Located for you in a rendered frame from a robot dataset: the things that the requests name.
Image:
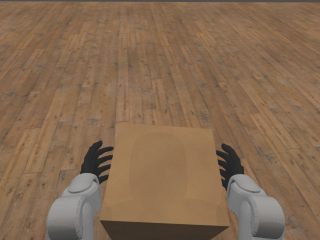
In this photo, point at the carton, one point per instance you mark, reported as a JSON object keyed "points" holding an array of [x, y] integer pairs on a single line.
{"points": [[164, 183]]}

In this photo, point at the left robot hand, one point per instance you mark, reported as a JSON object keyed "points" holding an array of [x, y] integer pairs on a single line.
{"points": [[92, 162]]}

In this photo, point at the left robot forearm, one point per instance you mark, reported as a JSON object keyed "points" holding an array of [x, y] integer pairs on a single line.
{"points": [[70, 217]]}

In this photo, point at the right robot forearm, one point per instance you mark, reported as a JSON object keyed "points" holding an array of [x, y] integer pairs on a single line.
{"points": [[260, 217]]}

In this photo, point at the right robot hand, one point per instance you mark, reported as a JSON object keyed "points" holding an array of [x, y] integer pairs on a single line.
{"points": [[232, 165]]}

